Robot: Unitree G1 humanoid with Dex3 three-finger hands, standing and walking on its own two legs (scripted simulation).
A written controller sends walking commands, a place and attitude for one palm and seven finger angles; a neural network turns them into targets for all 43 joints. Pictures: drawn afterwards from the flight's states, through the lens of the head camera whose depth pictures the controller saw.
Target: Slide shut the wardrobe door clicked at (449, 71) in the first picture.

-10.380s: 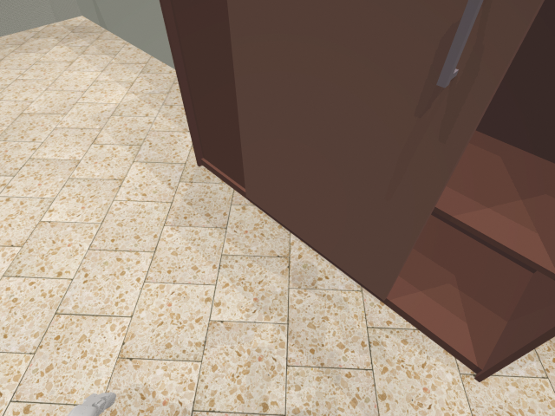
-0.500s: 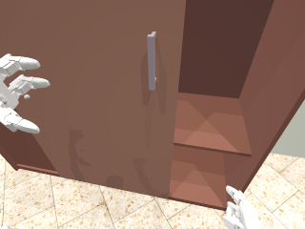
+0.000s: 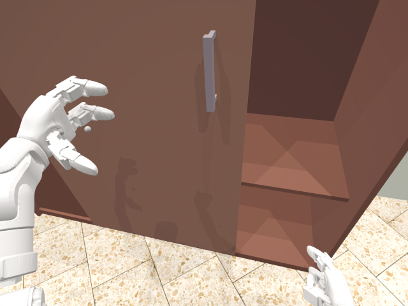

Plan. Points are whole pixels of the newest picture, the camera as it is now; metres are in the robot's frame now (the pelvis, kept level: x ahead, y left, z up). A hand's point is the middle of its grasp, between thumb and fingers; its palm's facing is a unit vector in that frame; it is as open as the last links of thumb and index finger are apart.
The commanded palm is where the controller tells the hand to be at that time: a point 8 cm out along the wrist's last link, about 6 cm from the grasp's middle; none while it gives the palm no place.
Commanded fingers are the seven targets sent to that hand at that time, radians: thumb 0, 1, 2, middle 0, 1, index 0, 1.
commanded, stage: move the hooked fingers beside the handle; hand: left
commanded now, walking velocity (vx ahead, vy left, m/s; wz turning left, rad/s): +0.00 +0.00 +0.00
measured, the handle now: (211, 73) +0.53 +0.05 +0.23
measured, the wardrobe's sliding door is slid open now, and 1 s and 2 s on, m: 0.37 0.37 0.37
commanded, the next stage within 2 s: none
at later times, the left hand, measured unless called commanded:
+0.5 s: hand (124, 104) +0.37 +0.19 +0.25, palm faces -0.07 -1.00 -0.06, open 14.0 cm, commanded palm +0.35 +0.23 +0.24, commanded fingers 0.00 -0.50 0.30 -0.30 -1.20 -0.30 -1.20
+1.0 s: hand (162, 93) +0.42 +0.13 +0.24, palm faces -0.10 -0.99 -0.04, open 14.0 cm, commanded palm +0.42 +0.19 +0.24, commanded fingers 0.00 -0.50 0.30 -0.30 -1.20 -0.30 -1.20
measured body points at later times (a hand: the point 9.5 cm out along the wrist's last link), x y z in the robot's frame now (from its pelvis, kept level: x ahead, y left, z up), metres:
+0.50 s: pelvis +0.01 -0.01 +0.00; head -0.02 -0.03 +0.45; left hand +0.36 +0.24 +0.26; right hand +0.21 -0.24 -0.08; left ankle -0.01 +0.09 -0.74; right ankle +0.02 -0.09 -0.74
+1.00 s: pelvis +0.02 -0.01 +0.00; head +0.01 -0.03 +0.45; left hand +0.42 +0.19 +0.25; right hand +0.18 -0.25 -0.10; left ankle -0.01 +0.09 -0.74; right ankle +0.02 -0.09 -0.74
